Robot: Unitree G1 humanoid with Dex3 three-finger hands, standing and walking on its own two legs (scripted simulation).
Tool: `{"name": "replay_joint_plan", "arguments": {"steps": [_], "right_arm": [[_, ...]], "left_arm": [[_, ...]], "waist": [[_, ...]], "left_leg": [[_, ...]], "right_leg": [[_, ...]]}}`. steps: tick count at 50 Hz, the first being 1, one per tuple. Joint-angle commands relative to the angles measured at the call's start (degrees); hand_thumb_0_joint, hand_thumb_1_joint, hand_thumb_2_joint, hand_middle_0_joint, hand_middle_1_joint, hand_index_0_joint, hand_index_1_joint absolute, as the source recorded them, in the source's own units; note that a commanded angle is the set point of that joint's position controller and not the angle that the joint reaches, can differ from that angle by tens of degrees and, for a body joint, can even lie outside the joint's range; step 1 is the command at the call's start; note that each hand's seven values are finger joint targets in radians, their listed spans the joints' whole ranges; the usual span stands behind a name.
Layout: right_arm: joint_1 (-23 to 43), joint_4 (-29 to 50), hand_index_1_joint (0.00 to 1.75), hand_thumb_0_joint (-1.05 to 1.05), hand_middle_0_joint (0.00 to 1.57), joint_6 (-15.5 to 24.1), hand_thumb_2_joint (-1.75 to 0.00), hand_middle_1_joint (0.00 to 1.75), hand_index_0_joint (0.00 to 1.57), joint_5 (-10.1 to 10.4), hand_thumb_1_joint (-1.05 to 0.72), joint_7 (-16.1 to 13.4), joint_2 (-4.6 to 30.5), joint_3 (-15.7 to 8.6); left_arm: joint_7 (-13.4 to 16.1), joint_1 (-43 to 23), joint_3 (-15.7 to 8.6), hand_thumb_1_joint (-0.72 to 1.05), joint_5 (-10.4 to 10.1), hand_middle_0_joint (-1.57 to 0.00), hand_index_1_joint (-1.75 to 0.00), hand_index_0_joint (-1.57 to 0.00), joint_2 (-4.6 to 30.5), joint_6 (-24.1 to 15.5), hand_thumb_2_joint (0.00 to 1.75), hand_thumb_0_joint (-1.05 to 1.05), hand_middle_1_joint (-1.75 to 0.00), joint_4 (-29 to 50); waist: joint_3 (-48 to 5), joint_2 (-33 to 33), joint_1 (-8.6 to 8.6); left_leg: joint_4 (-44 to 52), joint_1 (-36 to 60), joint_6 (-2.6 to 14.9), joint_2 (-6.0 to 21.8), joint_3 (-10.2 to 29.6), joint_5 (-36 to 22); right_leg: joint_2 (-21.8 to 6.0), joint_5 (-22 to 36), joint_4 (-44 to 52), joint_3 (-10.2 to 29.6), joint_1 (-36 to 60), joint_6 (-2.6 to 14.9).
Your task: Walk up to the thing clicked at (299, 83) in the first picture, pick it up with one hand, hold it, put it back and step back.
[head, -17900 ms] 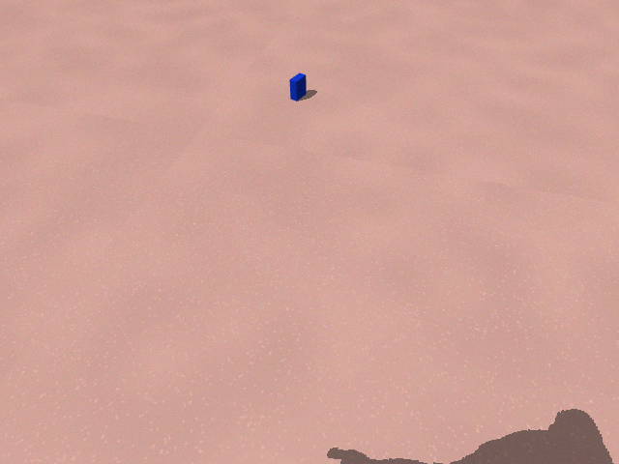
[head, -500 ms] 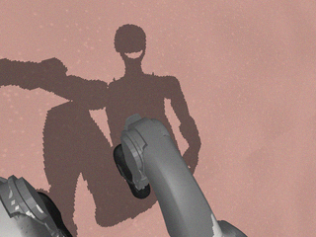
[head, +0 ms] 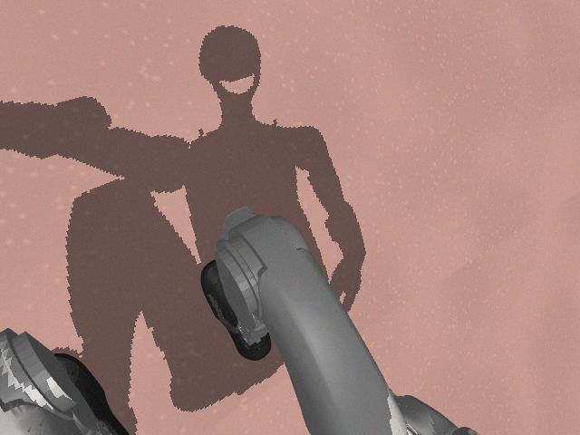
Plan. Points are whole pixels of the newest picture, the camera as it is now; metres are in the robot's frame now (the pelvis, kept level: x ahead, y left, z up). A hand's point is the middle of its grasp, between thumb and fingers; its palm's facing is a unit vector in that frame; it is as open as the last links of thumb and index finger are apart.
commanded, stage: rest palm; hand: left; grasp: from above
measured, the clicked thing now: out of the picture +0.46 +0.38 -0.28
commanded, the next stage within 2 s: close in 0.04 s
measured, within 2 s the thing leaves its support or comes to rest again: neither
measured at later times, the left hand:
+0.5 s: hand out of the picture +0.45 +0.38 -0.24, palm faces -0.09 -0.40 -0.91, open 13.1 cm
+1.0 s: hand out of the picture +0.46 +0.37 -0.24, palm faces -0.08 -0.39 -0.92, open 11.7 cm
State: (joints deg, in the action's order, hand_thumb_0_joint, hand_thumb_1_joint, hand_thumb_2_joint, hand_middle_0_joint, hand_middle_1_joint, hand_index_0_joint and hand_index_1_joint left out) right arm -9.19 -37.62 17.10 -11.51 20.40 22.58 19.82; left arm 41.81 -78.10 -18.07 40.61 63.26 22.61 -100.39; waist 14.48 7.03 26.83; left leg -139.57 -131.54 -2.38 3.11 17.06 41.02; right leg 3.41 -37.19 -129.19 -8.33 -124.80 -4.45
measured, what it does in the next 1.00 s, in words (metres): stands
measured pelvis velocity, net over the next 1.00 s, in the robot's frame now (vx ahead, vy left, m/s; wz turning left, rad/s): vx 0.00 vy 0.00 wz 0.00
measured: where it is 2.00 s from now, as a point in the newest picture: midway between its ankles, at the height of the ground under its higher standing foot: (177, 372)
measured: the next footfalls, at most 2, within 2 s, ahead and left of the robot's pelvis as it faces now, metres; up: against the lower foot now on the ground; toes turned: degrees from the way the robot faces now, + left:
none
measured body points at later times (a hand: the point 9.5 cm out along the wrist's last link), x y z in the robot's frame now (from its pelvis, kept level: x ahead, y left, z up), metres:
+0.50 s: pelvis +0.00 +0.00 +0.00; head +0.31 +0.12 +0.30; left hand +0.46 +0.39 -0.19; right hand +0.00 -0.24 -0.04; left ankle +0.06 +0.14 -0.30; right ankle +0.12 -0.13 -0.30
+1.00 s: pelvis +0.00 +0.00 +0.00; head +0.31 +0.11 +0.30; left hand +0.46 +0.38 -0.19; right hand -0.01 -0.24 -0.04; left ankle +0.06 +0.14 -0.30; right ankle +0.12 -0.13 -0.30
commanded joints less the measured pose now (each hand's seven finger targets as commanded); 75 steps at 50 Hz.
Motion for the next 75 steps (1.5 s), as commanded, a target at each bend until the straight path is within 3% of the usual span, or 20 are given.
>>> {"name": "replay_joint_plan", "arguments": {"steps": [1,7,9,13,20,23,28,33,34,37,43,47,52,58,65,66,72,75], "right_arm": [[-15.0,-3.1,0.30,0.00,0.20,-0.4,-0.91,0.30,0.20,0.1,-0.91,-0.1,18.8,-4.4],[-14.3,-2.7,0.30,0.00,0.20,-0.6,-0.91,0.30,0.20,0.4,-0.91,-0.6,19.0,-4.7],[-14.3,-3.4,0.30,0.00,0.20,-0.6,-0.90,0.30,0.20,0.6,-0.90,-0.8,19.0,-4.7],[-14.7,-2.5,0.30,0.00,0.20,-0.6,-0.90,0.30,0.20,0.5,-0.90,-0.7,19.5,-5.0],[-14.5,-3.1,0.30,0.00,0.20,-0.3,-0.90,0.30,0.20,0.4,-0.90,-1.4,19.7,-5.3],[-14.1,-3.5,0.30,0.00,0.20,-0.4,-0.90,0.30,0.20,0.5,-0.90,-1.4,18.5,-4.7],[-14.6,-3.5,0.30,0.00,0.20,-0.3,-0.90,0.30,0.20,0.3,-0.90,-1.4,19.3,-5.2],[-14.6,-3.4,0.30,0.00,0.20,-0.1,-0.90,0.30,0.20,0.2,-0.90,-1.1,19.2,-5.3],[-15.2,-3.4,0.30,0.00,0.20,-0.2,-0.90,0.30,0.20,0.3,-0.90,-0.8,18.7,-4.9],[-14.9,-3.5,0.30,0.00,0.20,0.0,-0.90,0.30,0.20,0.2,-0.90,-0.8,19.3,-5.0],[-14.9,-3.7,0.30,0.00,0.20,0.3,-0.90,0.30,0.20,-0.1,-0.90,-0.4,19.1,-4.4],[-14.8,-3.6,0.30,0.00,0.20,0.4,-0.90,0.30,0.20,-0.2,-0.90,-0.4,19.4,-4.5],[-15.4,-3.3,0.30,0.00,0.20,0.3,-0.90,0.30,0.20,0.2,-0.90,-0.4,19.3,-4.3],[-14.7,-3.6,0.30,0.00,0.20,0.3,-0.90,0.30,0.20,0.3,-0.90,-0.6,19.4,-4.6],[-14.3,-3.1,0.30,0.00,0.20,0.5,-0.90,0.30,0.20,0.1,-0.90,-0.5,18.8,-4.5],[-14.1,-2.9,0.30,0.00,0.20,0.8,-0.90,0.30,0.20,0.0,-0.90,-0.7,19.7,-5.4],[-14.4,-3.2,0.30,0.00,0.20,1.0,-0.90,0.30,0.20,-0.2,-0.90,-0.7,19.3,-4.7],[-14.7,-3.8,0.30,0.00,0.20,1.1,-0.90,0.30,0.20,-0.2,-0.90,-0.6,19.4,-4.3]], "left_arm": [[2.0,-12.9,1.4,-0.48,0.6,-0.14,-1.10,-0.12,11.8,0.0,1.07,0.00,-1.08,5.8],[0.7,-12.0,2.3,-0.40,1.8,-0.19,-1.11,-0.17,12.8,0.2,1.09,0.00,-1.10,6.4],[0.7,-11.5,2.3,-0.44,2.3,-0.14,-1.02,-0.13,12.6,0.1,0.96,0.00,-1.01,5.6],[1.1,-11.7,1.2,-0.42,1.5,-0.14,-1.00,-0.14,13.0,-0.4,0.93,0.00,-1.00,6.3],[0.7,-13.1,2.0,-0.37,1.1,-0.19,-0.97,-0.19,12.5,-0.4,0.91,0.00,-0.96,6.8],[-0.1,-12.9,3.5,-0.36,2.0,-0.20,-0.94,-0.19,10.5,-0.3,0.88,0.00,-0.94,6.3],[0.0,-11.8,3.5,-0.28,3.0,-0.26,-0.93,-0.26,11.5,-0.6,0.86,0.00,-0.93,6.4],[1.2,-12.2,2.3,-0.28,2.0,-0.26,-0.89,-0.26,10.8,-0.8,0.83,0.00,-0.89,5.7],[1.3,-11.3,2.8,-0.27,1.8,-0.26,-0.88,-0.27,9.3,-0.7,0.81,0.00,-0.88,4.6],[1.7,-12.3,2.1,-0.22,1.4,-0.31,-0.88,-0.31,11.0,-0.8,0.82,0.00,-0.88,5.5],[1.8,-12.1,2.9,-0.16,0.5,-0.35,-0.82,-0.36,9.8,-0.9,0.76,0.00,-0.83,5.6],[1.0,-12.2,3.0,-0.10,0.0,-0.40,-0.81,-0.41,10.8,-0.8,0.74,0.00,-0.82,6.4],[0.7,-12.6,3.0,-0.04,0.9,-0.44,-0.82,-0.45,11.2,-0.7,0.76,0.00,-0.82,7.0],[0.8,-11.8,2.1,0.04,2.2,-0.49,-0.78,-0.51,12.6,-0.5,0.72,0.00,-0.80,5.2],[1.2,-10.5,2.5,0.13,1.7,-0.56,-0.74,-0.58,11.0,-1.1,0.67,0.00,-0.75,5.7],[1.2,-10.8,2.0,0.15,1.5,-0.57,-0.72,-0.60,11.7,-1.2,0.64,0.00,-0.75,6.6],[1.6,-11.1,1.7,0.25,0.5,-0.66,-0.71,-0.67,11.5,-1.5,0.66,0.00,-0.73,5.4],[1.9,-10.9,1.5,0.29,1.1,-0.69,-0.70,-0.71,12.4,-1.6,0.64,0.00,-0.72,4.1]], "waist": [[-40.5,-32.1,3.70],[-39.1,-31.9,3.25],[-39.4,-31.5,2.90],[-39.9,-32.3,2.96],[-39.6,-33.3,3.39],[-38.0,-33.2,3.79],[-38.0,-32.6,3.56],[-37.2,-33.2,3.81],[-37.5,-32.6,4.05],[-37.9,-32.9,3.80],[-38.0,-32.0,4.50],[-37.9,-31.9,4.30],[-39.3,-32.6,3.92],[-38.0,-32.2,3.27],[-36.9,-31.7,3.53],[-37.5,-31.6,3.82],[-38.0,-31.0,3.96],[-38.2,-31.1,3.79]], "left_leg": [[12.8,28.2,2.01,1.8,-7.3,-15.8],[12.9,26.9,2.19,1.6,-7.5,-13.9],[13.0,27.5,2.14,1.8,-7.2,-13.2],[13.4,28.4,1.94,2.1,-7.1,-14.5],[13.5,29.3,1.70,2.1,-7.1,-14.4],[13.5,30.2,1.60,2.0,-6.3,-14.7],[13.9,29.1,1.96,1.8,-6.7,-13.7],[14.6,30.5,1.56,2.1,-5.9,-13.9],[14.4,30.7,1.55,2.2,-5.7,-14.6],[14.3,30.1,1.72,2.1,-6.2,-14.1],[13.4,29.4,1.92,1.8,-6.3,-14.7],[13.3,28.1,2.08,1.7,-7.0,-13.5],[13.2,29.5,1.86,1.8,-6.8,-15.7],[14.0,28.5,1.85,1.9,-6.4,-13.0],[13.8,28.4,2.02,1.9,-6.4,-13.2],[14.0,28.4,2.02,1.8,-6.7,-12.6],[13.3,28.3,2.04,1.8,-6.9,-13.6],[13.8,27.7,2.10,1.8,-6.6,-12.6]], "right_leg": [[1.5,18.2,11.2,-7.3,25.0,4.12],[1.7,16.4,11.5,-6.9,24.2,4.16],[1.8,15.7,11.8,-7.3,23.7,4.30],[1.9,16.6,11.4,-7.4,24.8,4.47],[1.7,16.5,11.3,-7.4,23.7,4.47],[1.3,16.5,10.8,-7.9,20.8,4.70],[1.7,16.0,11.4,-7.5,22.9,4.64],[1.4,16.1,10.8,-8.0,21.5,4.87],[1.6,16.7,10.7,-8.2,21.8,4.83],[1.5,16.4,11.3,-7.8,22.6,4.62],[1.3,17.0,11.2,-7.7,22.8,4.32],[1.5,16.0,11.6,-7.3,23.8,4.06],[1.6,17.5,11.4,-7.4,24.1,4.34],[1.6,15.2,11.5,-7.8,22.8,4.53],[1.3,15.6,11.4,-7.8,22.8,4.48],[1.6,15.2,11.6,-7.6,23.2,4.44],[1.4,16.3,11.8,-7.4,24.4,4.09],[1.5,15.5,12.0,-7.7,25.1,4.21]]}}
